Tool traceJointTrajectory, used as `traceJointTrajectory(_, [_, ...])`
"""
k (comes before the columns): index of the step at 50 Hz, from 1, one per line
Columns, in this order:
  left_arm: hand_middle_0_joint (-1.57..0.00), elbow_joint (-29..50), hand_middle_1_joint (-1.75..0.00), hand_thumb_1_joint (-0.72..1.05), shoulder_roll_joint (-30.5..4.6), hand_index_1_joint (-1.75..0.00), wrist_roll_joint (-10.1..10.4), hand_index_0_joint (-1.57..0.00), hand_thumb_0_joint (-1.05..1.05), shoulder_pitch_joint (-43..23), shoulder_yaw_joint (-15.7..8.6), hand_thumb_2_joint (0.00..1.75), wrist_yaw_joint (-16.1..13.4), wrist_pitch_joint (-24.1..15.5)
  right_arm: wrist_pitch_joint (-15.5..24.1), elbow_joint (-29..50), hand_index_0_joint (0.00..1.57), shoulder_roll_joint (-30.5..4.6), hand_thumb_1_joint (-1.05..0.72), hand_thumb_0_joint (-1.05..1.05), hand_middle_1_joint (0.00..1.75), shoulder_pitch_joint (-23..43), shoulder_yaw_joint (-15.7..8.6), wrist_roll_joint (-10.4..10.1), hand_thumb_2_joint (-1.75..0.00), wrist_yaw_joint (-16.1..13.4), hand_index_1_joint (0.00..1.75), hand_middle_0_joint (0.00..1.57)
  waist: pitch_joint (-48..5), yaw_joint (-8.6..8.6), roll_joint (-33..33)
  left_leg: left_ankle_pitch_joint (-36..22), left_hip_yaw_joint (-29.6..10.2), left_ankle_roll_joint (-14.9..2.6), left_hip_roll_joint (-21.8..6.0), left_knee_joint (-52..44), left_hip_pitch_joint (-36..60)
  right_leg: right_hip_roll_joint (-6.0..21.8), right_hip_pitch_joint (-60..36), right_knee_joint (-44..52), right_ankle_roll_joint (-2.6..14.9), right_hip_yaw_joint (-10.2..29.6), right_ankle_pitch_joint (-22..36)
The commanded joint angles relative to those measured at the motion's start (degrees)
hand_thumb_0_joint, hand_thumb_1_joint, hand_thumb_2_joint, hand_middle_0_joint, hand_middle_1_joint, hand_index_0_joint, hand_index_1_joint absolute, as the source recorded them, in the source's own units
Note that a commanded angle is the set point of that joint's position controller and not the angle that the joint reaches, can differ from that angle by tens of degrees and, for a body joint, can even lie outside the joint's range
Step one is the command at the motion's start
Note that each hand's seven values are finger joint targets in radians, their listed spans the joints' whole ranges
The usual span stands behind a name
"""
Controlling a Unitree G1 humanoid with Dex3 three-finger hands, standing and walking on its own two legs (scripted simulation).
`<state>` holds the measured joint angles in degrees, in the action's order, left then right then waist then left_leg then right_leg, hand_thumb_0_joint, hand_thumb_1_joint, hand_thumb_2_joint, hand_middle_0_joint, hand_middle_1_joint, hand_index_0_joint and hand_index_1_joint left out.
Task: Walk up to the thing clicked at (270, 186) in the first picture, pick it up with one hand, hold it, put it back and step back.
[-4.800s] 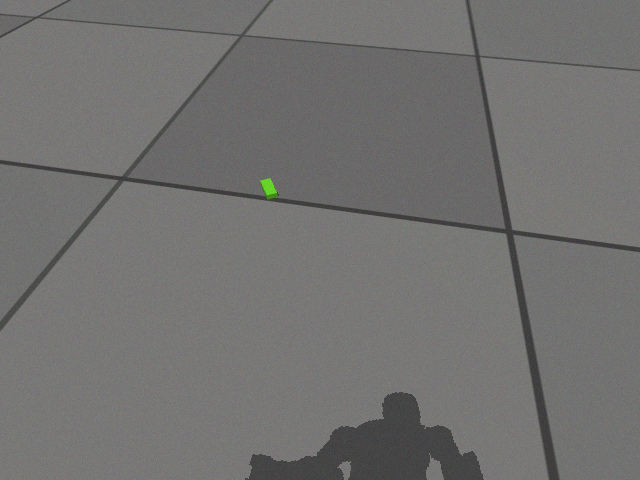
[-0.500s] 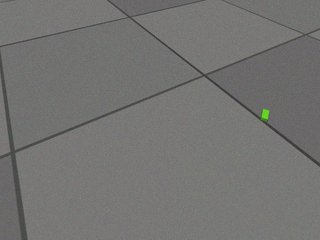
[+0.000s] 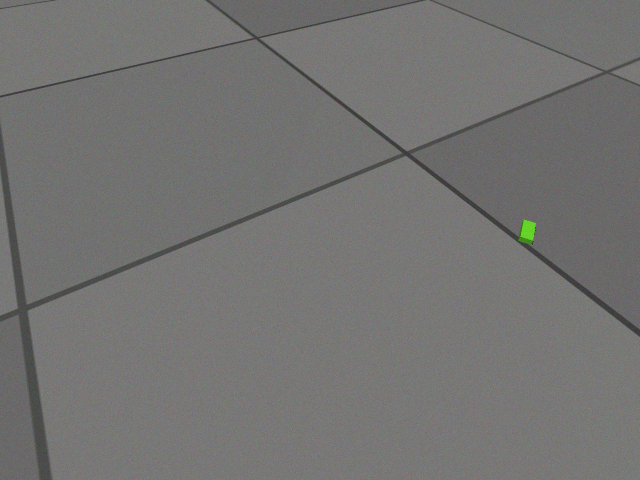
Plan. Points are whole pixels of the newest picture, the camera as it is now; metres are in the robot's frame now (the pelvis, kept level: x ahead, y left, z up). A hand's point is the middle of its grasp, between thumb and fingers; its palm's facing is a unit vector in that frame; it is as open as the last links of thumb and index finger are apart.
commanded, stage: stand
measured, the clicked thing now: (527, 231) +1.24 -0.90 -0.77
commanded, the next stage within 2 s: walk up in 0.82 s
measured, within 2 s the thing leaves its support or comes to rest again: neither
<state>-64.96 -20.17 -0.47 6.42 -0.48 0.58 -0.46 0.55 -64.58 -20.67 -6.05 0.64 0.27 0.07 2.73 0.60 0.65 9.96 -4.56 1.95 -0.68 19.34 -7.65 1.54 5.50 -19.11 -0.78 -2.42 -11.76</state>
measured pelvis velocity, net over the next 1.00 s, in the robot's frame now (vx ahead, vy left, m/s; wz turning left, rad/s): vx -0.01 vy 0.02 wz -0.13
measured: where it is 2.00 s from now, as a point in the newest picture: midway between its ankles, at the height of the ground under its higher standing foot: outside the picture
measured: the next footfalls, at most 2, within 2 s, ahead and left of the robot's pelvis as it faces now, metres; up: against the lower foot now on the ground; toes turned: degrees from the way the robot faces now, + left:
right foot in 1.32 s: -0.01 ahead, -0.11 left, +0.00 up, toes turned -20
left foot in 1.64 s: +0.10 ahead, +0.11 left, +0.00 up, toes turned -34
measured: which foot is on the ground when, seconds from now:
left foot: down 0.00-1.00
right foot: down 0.00-1.00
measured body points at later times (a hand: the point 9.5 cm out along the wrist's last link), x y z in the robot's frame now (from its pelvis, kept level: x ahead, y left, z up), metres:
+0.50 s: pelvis +0.00 +0.00 +0.00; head +0.01 +0.00 +0.45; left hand +0.06 +0.31 -0.13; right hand +0.07 -0.30 -0.14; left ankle +0.01 +0.14 -0.75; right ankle -0.01 -0.13 -0.75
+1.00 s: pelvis -0.01 +0.02 -0.02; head +0.02 +0.02 +0.43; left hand +0.08 +0.33 -0.14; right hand +0.07 -0.31 -0.13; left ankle +0.00 +0.14 -0.75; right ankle -0.01 -0.13 -0.75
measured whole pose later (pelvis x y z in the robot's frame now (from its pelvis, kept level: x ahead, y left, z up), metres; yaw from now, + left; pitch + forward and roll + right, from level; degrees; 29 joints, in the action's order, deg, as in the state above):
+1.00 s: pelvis -0.01 +0.02 -0.02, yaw -8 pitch -1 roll +0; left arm -57.7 -21.0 -1.1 11.2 -2.3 0.5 0.8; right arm -0.2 -56.3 -23.3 -4.0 -3.7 0.1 0.7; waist 4.9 1.3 0.8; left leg 17.0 -0.6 -1.0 -0.2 31.8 -13.7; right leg 0.0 15.2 -31.1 -1.7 5.5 -15.2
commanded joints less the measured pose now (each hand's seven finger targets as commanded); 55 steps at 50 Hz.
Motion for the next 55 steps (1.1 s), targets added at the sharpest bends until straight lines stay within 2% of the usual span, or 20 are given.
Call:
traceJointTrajectory(1, [-0.20,3.6,-0.30,0.90,-12.5,-0.30,0.0,-0.20,0.00,-1.9,-2.4,0.90,-0.9,-1.0,1.0,3.2,0.20,-11.9,-0.90,0.00,0.30,1.7,-2.2,0.1,-0.90,-0.7,0.30,0.20,-4.4,-0.03,-0.8,-11.7,-3.3,-2.71,-6.0,-1.9,-0.2,6.2,-2.1,2.8,1.57,4.5,7.8])
traceJointTrajectory(4, [-0.20,3.4,-0.30,0.90,-12.7,-0.30,0.0,-0.20,0.00,-2.0,-2.4,0.90,-0.9,-0.9,0.9,3.1,0.20,-12.0,-0.90,0.00,0.30,1.3,-2.2,0.1,-0.90,-0.7,0.30,0.20,-2.9,-0.31,-0.8,-8.0,-3.4,-2.52,-5.7,-2.8,-1.1,6.0,-1.0,3.5,1.58,4.8,4.2])
traceJointTrajectory(6, [-0.20,3.5,-0.30,0.90,-12.3,-0.30,0.0,-0.20,0.00,-1.7,-2.3,0.90,-0.8,-0.8,1.0,3.1,0.20,-12.2,-0.90,0.00,0.30,1.7,-2.2,0.1,-0.90,-0.7,0.30,0.20,-2.9,-0.07,0.0,-8.1,-3.6,-2.48,-5.7,-3.0,-1.1,6.0,-0.8,3.4,1.75,4.7,3.9])
traceJointTrajectory(16, [-0.20,3.8,-0.30,0.90,-12.7,-0.30,0.0,-0.20,0.00,-1.5,-2.4,0.90,-0.9,-0.9,1.2,3.2,0.20,-12.0,-0.90,0.00,0.30,1.3,-2.2,0.2,-0.90,-0.8,0.30,0.20,-4.6,0.09,-0.7,-12.2,-3.4,-2.72,-6.2,-2.4,-0.3,6.3,-2.4,2.2,1.69,4.5,7.8])
traceJointTrajectory(27, [-0.20,3.7,-0.30,0.90,-12.3,-0.30,0.0,-0.20,0.00,-1.1,-2.1,0.90,-0.9,-1.0,0.9,3.1,0.20,-12.1,-0.90,0.00,0.30,1.1,-2.2,0.2,-0.90,-0.6,0.30,0.20,-2.4,-0.17,-0.4,-7.0,-3.3,-2.53,-5.6,-2.8,-0.8,6.0,0.2,3.8,1.64,4.9,3.7])
traceJointTrajectory(34, [-0.20,3.7,-0.30,0.90,-12.7,-0.30,0.2,-0.20,0.00,-1.0,-2.3,0.90,-0.9,-0.9,1.0,3.1,0.20,-11.9,-0.90,0.00,0.30,0.8,-2.2,0.2,-0.90,-0.6,0.30,0.20,-3.1,-0.04,-0.9,-8.2,-3.4,-2.62,-5.7,-2.8,-0.5,6.1,-0.7,3.2,1.92,5.1,4.3])
traceJointTrajectory(40, [-0.20,3.7,-0.30,0.90,-12.6,-0.30,0.0,-0.20,0.00,-0.9,-2.4,0.90,-0.8,-0.9,1.2,3.5,0.20,-11.8,-0.90,0.00,0.30,0.5,-2.0,0.2,-0.90,-0.7,0.30,0.20,-4.4,0.02,-0.4,-11.4,-3.3,-2.76,-6.0,-2.2,-0.3,6.2,-2.0,2.4,1.80,5.0,7.8])
traceJointTrajectory(41, [-0.20,6.2,-0.30,0.90,-15.6,-0.30,0.1,-0.20,0.00,1.1,-4.2,0.90,-0.8,-0.3,0.9,6.7,0.20,-16.3,-0.90,0.00,0.30,3.8,-5.7,0.0,-0.90,-0.6,0.30,0.20,-2.4,-0.67,-1.3,-3.9,3.4,-3.54,-3.3,6.2,3.1,7.1,6.9,0.4,3.27,11.5,14.7])
traceJointTrajectory(43, [-0.20,8.3,-0.30,0.90,-17.3,-0.30,0.1,-0.20,0.00,0.1,-5.0,0.90,-1.1,-0.5,0.3,8.3,0.20,-13.3,-0.90,0.00,0.30,1.3,-5.5,-0.4,-0.90,-0.4,0.30,0.20,-3.1,-1.35,-6.7,-0.4,4.2,-3.27,-2.0,10.7,-1.7,9.6,6.0,-0.9,6.03,15.2,18.3])
traceJointTrajectory(45, [-0.20,10.7,-0.30,0.90,-17.8,-0.30,-0.4,-0.20,0.00,1.3,-5.6,0.90,-1.3,-0.5,-0.2,10.0,0.20,-12.5,-0.90,0.00,0.30,1.1,-5.9,-0.4,-0.90,-0.1,0.30,0.20,-3.5,-0.64,-10.9,5.8,4.4,-3.38,0.0,15.5,-5.0,12.3,6.6,-1.8,9.64,20.5,20.1])
traceJointTrajectory(46, [-0.20,11.9,-0.30,0.90,-17.5,-0.30,-0.7,-0.20,0.00,1.4,-5.7,0.90,-1.3,-0.4,-0.3,10.8,0.20,-12.1,-0.90,0.00,0.30,0.9,-6.3,-0.3,-0.90,0.0,0.30,0.20,-4.3,-0.76,-11.8,10.0,3.3,-3.84,0.2,16.6,-4.5,12.8,7.5,-3.6,10.79,21.5,22.1])
traceJointTrajectory(47, [-0.20,12.9,-0.30,0.90,-17.4,-0.30,-0.8,-0.20,0.00,0.8,-5.7,0.90,-1.3,-0.2,-0.4,11.2,0.20,-11.6,-0.90,0.00,0.30,0.0,-6.6,-0.2,-0.90,0.2,0.30,0.20,-4.3,-1.44,-12.8,12.8,2.9,-4.18,0.4,17.2,-3.9,12.1,9.7,-5.2,11.02,21.4,22.4])
traceJointTrajectory(48, [-0.20,14.1,-0.30,0.90,-16.5,-0.30,-0.8,-0.20,0.00,0.2,-5.5,0.90,-1.2,0.0,-0.3,11.5,0.20,-11.7,-0.90,0.00,0.30,-2.3,-6.9,-0.1,-0.90,0.3,0.30,0.20,-4.7,-2.70,-11.9,8.2,2.1,-5.00,-0.9,13.2,-1.6,10.2,12.0,-7.5,9.56,19.8,19.7])
traceJointTrajectory(49, [-0.20,15.3,-0.30,0.90,-14.5,-0.30,-0.4,-0.20,0.00,-0.2,-5.0,0.90,-1.2,0.3,-0.1,11.7,0.20,-13.2,-0.90,0.00,0.30,-3.7,-7.6,0.4,-0.90,0.2,0.30,0.20,-4.9,-3.31,-6.0,0.7,-2.6,-6.22,-5.4,7.1,1.2,5.4,15.2,-13.2,6.62,16.0,15.9])
traceJointTrajectory(50, [-0.20,16.5,-0.30,0.90,-11.3,-0.30,0.0,-0.20,0.00,-0.2,-4.1,0.90,-1.4,0.7,0.1,12.6,0.20,-16.0,-0.90,0.00,0.30,-4.0,-8.7,0.9,-0.90,0.0,0.30,0.20,-3.9,-3.59,1.6,-3.3,-8.5,-8.96,-12.7,1.6,3.7,-1.4,21.0,-21.9,3.04,10.0,4.5])
traceJointTrajectory(51, [-0.20,16.5,-0.30,0.90,-11.0,-0.30,-0.4,-0.20,0.00,2.4,-4.2,0.90,-2.0,1.2,0.1,14.2,0.20,-18.1,-0.90,0.00,0.30,-1.9,-9.4,0.9,-0.90,0.0,0.30,0.20,-4.5,-3.19,11.0,-9.8,-15.6,-15.38,-23.2,-2.0,1.9,-5.1,22.2,-33.7,1.87,4.9,-19.8])
traceJointTrajectory(52, [-0.20,16.9,-0.30,0.90,-12.4,-0.30,-0.7,-0.20,0.00,3.6,-4.5,0.90,-2.1,1.4,0.3,15.6,0.20,-18.5,-0.90,0.00,0.30,-1.8,-10.3,1.1,-0.90,0.2,0.30,0.20,-3.4,-2.78,10.3,-13.9,-18.0,-19.47,-27.3,-2.8,0.2,-1.9,23.0,-41.1,1.41,6.2,-21.4])
traceJointTrajectory(53, [-0.20,16.7,-0.30,0.90,-13.3,-0.30,-0.5,-0.20,0.00,5.1,-4.9,0.90,-1.9,1.6,0.5,16.9,0.20,-16.7,-0.90,0.00,0.30,-1.5,-9.8,1.4,-0.90,0.1,0.30,0.20,-2.6,-1.68,6.1,-17.7,-12.9,-17.92,-23.8,-0.4,-0.2,-1.4,22.2,-43.1,1.89,8.2,-20.8])
traceJointTrajectory(54, [-0.20,16.5,-0.30,0.90,-12.6,-0.30,0.1,-0.20,0.00,6.0,-5.1,0.90,-1.3,1.7,0.6,17.5,0.20,-15.2,-0.90,0.00,0.30,-0.5,-9.3,1.7,-0.90,-0.2,0.30,0.20,-1.4,-0.97,5.6,-18.2,-7.8,-15.87,-20.2,1.1,-0.5,-0.7,22.5,-43.0,2.15,8.6,-19.0])
traceJointTrajectory(55, [-0.20,16.7,-0.30,0.90,-12.0,-0.30,0.5,-0.20,0.00,7.0,-5.1,0.90,-0.7,1.6,0.8,18.1,0.20,-15.2,-0.90,0.00,0.30,-0.2,-9.3,1.8,-0.90,-0.4,0.30,0.20,-1.0,-0.73,6.8,-17.2,-4.3,-13.89,-17.9,2.3,1.5,-0.1,23.3,-39.0,2.22,7.9,-16.8])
